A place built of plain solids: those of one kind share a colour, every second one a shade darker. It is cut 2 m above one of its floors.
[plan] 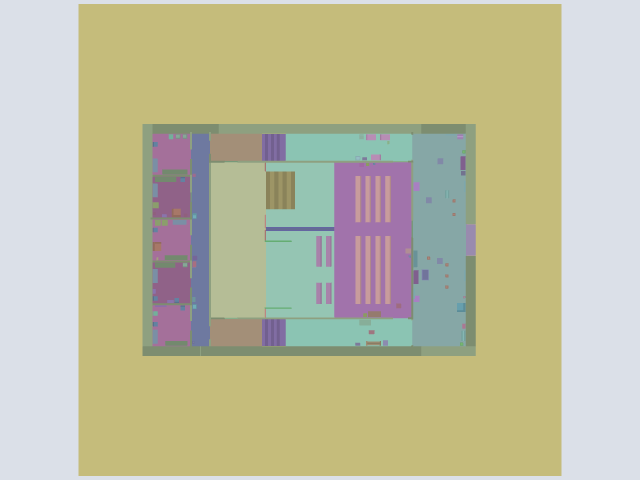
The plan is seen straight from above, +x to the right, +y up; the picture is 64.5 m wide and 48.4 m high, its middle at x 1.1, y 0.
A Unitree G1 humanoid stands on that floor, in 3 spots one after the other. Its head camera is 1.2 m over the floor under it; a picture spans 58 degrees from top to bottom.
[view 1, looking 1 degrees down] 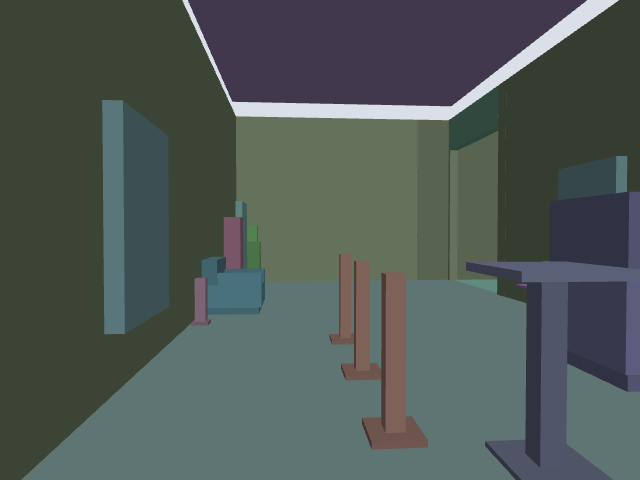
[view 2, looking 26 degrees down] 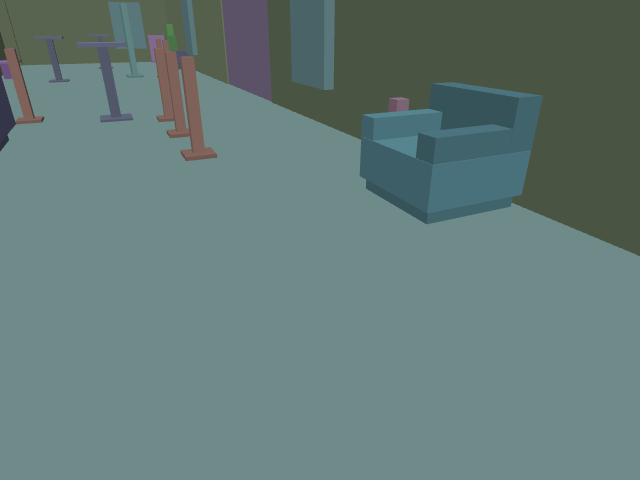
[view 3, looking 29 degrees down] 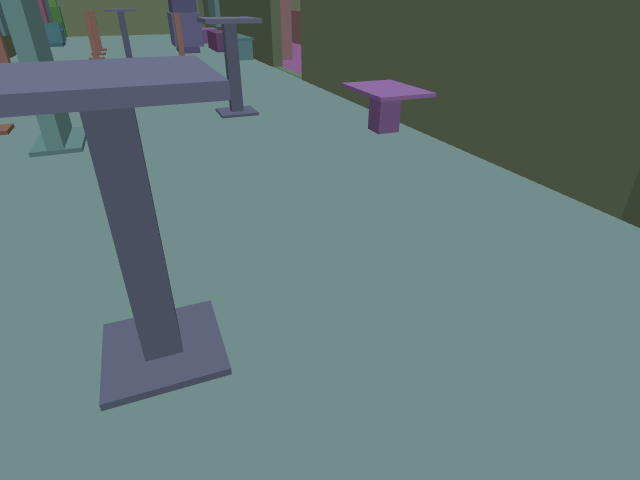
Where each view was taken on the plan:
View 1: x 14.50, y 0.00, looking -94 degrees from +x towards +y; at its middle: wall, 10.73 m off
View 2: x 13.15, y -9.35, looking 65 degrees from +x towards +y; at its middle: floor_foyer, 2.74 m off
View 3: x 13.15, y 9.35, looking -112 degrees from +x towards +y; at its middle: floor_foyer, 2.48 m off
